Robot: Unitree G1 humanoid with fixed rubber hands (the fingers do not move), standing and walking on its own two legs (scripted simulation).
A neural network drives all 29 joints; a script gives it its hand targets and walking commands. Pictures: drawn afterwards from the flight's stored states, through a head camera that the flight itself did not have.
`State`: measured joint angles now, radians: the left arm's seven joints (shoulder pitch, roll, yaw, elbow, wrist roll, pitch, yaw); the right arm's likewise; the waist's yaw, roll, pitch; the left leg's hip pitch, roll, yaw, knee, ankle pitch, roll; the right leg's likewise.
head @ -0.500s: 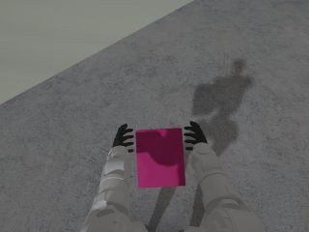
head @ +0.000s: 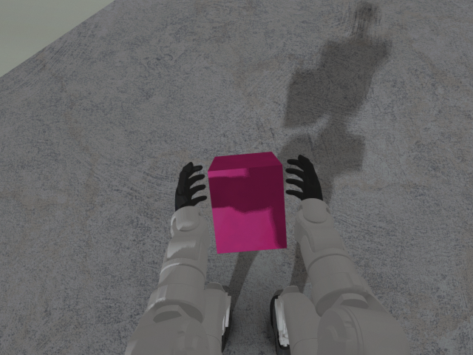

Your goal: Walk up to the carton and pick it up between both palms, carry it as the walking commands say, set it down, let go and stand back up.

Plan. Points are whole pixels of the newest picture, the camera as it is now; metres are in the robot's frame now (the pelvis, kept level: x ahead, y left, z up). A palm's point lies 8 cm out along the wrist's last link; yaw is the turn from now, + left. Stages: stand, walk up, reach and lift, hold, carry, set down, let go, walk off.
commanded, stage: set down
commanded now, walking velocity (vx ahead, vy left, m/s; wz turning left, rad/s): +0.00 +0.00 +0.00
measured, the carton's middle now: (247, 197) +0.40 +0.02 -0.18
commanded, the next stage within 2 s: none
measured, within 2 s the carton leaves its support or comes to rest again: neither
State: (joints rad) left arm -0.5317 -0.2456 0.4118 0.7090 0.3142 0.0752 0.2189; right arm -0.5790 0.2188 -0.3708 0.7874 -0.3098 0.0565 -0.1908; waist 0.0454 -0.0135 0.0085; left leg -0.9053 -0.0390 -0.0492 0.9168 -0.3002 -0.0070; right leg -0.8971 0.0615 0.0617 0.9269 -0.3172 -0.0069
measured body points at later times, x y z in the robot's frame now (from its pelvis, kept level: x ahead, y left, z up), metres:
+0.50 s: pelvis -0.01 -0.01 -0.08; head +0.17 -0.01 +0.33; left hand +0.38 +0.13 -0.15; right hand +0.40 -0.09 -0.15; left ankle +0.08 +0.12 -0.68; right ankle +0.07 -0.11 -0.68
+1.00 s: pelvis -0.02 -0.01 -0.15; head +0.20 +0.00 +0.24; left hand +0.40 +0.14 -0.23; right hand +0.42 -0.09 -0.24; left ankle +0.08 +0.12 -0.68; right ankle +0.07 -0.11 -0.68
